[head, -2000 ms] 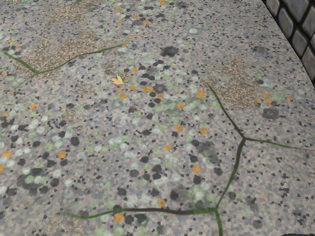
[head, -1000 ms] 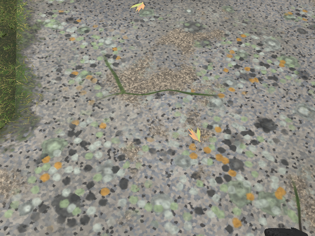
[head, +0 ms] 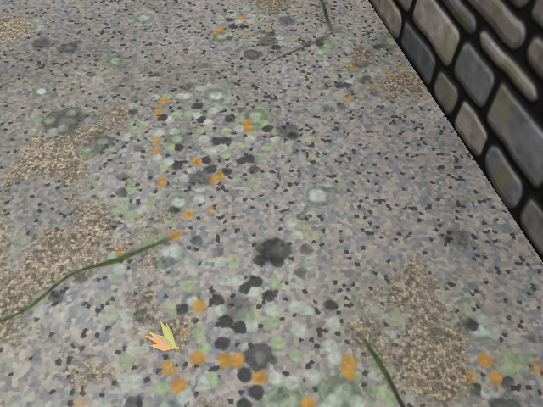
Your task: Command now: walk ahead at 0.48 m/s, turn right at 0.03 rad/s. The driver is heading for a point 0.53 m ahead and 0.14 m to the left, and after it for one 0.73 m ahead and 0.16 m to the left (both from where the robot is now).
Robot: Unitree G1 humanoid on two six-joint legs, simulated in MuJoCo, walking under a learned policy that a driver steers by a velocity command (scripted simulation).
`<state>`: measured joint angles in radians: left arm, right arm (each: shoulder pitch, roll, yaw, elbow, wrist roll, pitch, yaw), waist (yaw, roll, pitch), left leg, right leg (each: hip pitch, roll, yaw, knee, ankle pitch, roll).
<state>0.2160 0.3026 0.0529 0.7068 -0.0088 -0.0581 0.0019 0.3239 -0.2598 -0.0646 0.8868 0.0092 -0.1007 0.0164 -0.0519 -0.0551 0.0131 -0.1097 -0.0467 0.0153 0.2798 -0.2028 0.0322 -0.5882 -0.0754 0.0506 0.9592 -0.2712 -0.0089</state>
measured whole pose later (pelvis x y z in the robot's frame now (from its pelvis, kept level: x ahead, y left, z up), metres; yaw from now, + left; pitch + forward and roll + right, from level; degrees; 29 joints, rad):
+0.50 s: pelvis +0.27 -0.04 +0.00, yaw +13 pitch +0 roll -2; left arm 0.31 0.28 0.07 0.81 0.01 -0.10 -0.01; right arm 0.17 -0.32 -0.07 0.77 0.03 -0.02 0.01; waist 0.05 0.05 0.04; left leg -0.66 0.11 -0.05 0.95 -0.14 -0.01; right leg -0.06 0.02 -0.16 0.26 -0.20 -0.02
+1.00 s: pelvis +0.51 +0.11 +0.00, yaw +30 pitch +1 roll -1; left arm 0.10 0.31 0.06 0.70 0.01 -0.09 0.00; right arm 0.31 -0.27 -0.06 0.75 0.01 -0.05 0.00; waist -0.05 -0.04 0.06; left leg -0.15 -0.11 -0.07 0.32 -0.18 0.10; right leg -0.66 -0.11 0.06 0.83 -0.09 0.05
